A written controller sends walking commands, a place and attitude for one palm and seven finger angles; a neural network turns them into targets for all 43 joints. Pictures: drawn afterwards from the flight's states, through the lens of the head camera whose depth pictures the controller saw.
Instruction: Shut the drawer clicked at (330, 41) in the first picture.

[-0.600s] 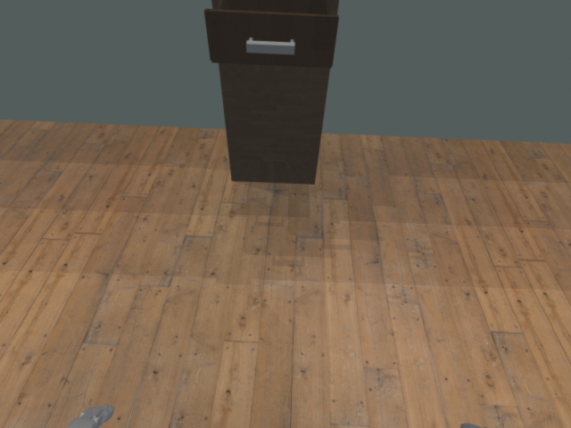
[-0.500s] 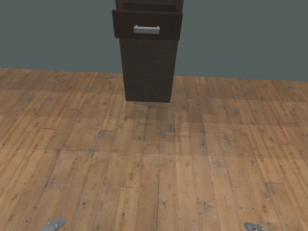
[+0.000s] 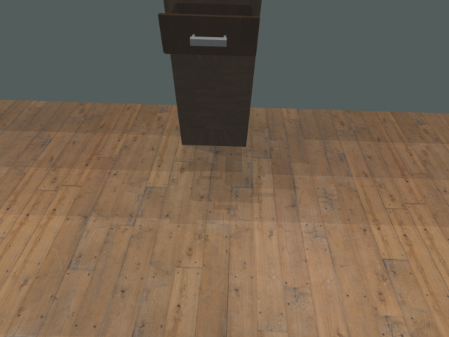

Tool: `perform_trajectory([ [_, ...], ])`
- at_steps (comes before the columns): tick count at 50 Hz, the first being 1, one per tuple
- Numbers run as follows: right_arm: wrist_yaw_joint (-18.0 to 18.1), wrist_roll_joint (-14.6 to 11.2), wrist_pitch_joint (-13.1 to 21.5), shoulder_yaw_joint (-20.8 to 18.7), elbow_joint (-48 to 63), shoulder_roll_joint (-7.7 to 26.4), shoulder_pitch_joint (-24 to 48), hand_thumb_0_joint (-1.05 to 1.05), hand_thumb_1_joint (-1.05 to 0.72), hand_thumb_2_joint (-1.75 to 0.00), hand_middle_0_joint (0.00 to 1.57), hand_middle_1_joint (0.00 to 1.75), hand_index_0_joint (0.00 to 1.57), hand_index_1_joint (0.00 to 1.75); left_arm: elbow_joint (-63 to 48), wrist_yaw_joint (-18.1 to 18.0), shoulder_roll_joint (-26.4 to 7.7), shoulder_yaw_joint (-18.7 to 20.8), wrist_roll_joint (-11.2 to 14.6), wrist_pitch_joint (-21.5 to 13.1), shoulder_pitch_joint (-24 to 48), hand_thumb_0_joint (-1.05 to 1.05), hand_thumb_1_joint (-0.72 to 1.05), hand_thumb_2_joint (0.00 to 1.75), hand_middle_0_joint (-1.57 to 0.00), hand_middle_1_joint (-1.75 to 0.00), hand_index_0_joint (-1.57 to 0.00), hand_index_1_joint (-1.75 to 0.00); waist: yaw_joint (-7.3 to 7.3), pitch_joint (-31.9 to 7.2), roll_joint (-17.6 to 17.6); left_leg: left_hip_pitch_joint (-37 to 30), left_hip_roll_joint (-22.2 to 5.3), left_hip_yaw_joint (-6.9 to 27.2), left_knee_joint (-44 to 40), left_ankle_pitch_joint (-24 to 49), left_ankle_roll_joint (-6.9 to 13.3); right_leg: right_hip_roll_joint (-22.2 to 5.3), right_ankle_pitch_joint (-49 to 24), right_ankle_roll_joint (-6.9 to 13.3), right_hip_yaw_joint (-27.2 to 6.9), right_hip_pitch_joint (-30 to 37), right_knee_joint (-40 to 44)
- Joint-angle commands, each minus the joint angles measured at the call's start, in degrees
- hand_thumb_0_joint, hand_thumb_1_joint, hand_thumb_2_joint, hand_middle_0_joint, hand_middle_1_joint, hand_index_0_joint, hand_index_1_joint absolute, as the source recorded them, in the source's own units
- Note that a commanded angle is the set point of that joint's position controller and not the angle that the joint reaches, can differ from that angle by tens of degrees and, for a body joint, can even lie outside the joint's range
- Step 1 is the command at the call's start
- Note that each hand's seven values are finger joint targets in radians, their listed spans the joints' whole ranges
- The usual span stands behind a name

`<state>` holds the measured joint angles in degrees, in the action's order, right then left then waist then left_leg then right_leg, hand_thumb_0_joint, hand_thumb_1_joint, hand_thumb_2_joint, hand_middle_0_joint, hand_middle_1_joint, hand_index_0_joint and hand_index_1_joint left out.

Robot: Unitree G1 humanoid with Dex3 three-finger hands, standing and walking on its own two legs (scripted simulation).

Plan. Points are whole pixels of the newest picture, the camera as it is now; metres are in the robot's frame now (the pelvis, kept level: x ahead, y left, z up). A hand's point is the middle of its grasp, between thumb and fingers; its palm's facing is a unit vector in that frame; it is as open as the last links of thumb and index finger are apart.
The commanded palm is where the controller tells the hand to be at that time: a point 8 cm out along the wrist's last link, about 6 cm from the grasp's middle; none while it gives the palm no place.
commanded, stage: stand and wait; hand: left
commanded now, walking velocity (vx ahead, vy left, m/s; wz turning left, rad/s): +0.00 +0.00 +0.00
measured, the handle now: (208, 39) +1.13 +0.13 +0.04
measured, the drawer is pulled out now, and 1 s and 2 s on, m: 0.25 0.25 0.25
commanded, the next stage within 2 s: look at it before walking up in 0.36 s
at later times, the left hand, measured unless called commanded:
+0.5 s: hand out of the picture +0.07 +0.24 -0.15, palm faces -0.04 -0.94 -0.33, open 7.4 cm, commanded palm none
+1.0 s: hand out of the picture +0.08 +0.24 -0.15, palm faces -0.03 -0.94 -0.34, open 7.4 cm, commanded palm none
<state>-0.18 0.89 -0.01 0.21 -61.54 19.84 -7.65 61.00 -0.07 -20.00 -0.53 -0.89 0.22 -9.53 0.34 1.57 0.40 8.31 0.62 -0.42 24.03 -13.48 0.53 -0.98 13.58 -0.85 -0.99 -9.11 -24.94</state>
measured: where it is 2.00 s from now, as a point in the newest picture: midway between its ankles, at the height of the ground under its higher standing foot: (240, 329)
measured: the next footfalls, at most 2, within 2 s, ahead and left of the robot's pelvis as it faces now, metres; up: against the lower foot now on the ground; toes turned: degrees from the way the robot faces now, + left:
right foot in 1.66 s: +0.29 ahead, -0.17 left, +0.00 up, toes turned -17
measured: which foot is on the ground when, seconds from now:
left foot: down 0.00-1.00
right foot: down 0.00-1.00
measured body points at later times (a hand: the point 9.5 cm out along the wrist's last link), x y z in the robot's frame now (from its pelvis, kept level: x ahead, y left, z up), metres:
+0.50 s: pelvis -0.01 -0.01 +0.00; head -0.01 -0.01 +0.45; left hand +0.07 +0.28 -0.13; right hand +0.06 -0.31 -0.13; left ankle +0.00 +0.11 -0.74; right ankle +0.00 -0.13 -0.74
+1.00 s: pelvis +0.00 -0.01 +0.00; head +0.00 -0.01 +0.45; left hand +0.08 +0.29 -0.13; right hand +0.09 -0.31 -0.13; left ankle +0.00 +0.11 -0.74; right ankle +0.00 -0.13 -0.74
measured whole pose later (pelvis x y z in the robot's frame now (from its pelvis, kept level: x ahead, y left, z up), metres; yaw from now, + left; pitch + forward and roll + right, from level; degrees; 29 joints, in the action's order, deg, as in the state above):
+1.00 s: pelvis +0.00 -0.01 +0.00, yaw +0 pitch -2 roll +0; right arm -0.2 0.7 0.5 0.5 -63.5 19.4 -6.4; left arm 62.5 -0.1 -19.8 -0.4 -0.9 -0.7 -7.9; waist 0.3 1.4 0.2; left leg 7.2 -0.6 -0.3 20.8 -11.9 -0.6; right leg 0.2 12.0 0.2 -0.9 -8.3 -22.1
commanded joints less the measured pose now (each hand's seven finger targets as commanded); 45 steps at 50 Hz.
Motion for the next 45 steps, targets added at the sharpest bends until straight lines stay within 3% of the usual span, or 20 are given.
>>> perform_trajectory([
  [1,0.9,-0.4,1.9,-2.5,3.6,11.5,4.0,0.00,-0.90,-0.90,0.20,0.30,0.20,0.30,-4.1,-0.6,-11.7,2.5,0.3,-1.5,4.0,0.00,0.90,0.90,-0.20,-0.30,-0.20,-0.30,-0.56,-2.6,0.3,0.7,-6.7,5.9,-5.0,5.4,1.6,-5.8,-5.8,2.7,-5.9,-0.4,5.2],
  [18,0.6,-0.2,1.8,-2.3,1.5,11.4,2.9,0.00,-0.90,-0.90,0.20,0.30,0.20,0.30,-3.1,-0.5,-11.7,2.5,0.3,-1.7,4.1,0.00,0.90,0.90,-0.20,-0.30,-0.20,-0.30,-0.48,-1.3,0.2,1.1,-6.8,5.8,-6.0,2.3,1.1,-5.7,0.2,2.9,-7.5,-2.7,7.7],
  [26,0.8,-0.4,2.2,-2.3,1.5,11.5,2.9,0.00,-0.90,-0.90,0.20,0.30,0.20,0.30,-2.9,-0.6,-11.3,2.5,0.3,-1.8,4.0,0.00,0.90,0.90,-0.20,-0.30,-0.20,-0.30,-0.43,-3.4,-0.4,-0.3,-7.6,6.0,-6.0,7.2,1.2,-5.4,-7.1,2.7,-6.4,-0.4,5.9],
  [34,0.9,-0.4,2.1,-2.2,1.4,11.5,3.3,0.00,-0.90,-0.90,0.20,0.30,0.20,0.30,-2.6,-0.5,-11.4,2.5,0.3,-1.8,4.1,0.00,0.90,0.90,-0.20,-0.30,-0.20,-0.30,-0.43,-2.3,-0.8,-0.2,-7.5,6.0,-6.6,6.7,1.1,-5.3,-7.0,2.6,-6.5,-0.6,6.5],
  [45,1.0,-0.5,2.1,-2.2,1.5,11.6,3.7,0.00,-0.90,-0.90,0.20,0.30,0.20,0.30,-2.5,-0.6,-11.5,2.6,0.2,-2.0,3.8,0.00,0.90,0.90,-0.20,-0.30,-0.20,-0.30,-0.40,-4.2,0.2,-2.2,-7.7,5.4,-5.7,10.7,1.0,-5.7,-12.2,2.7,-6.1,0.9,6.1],
])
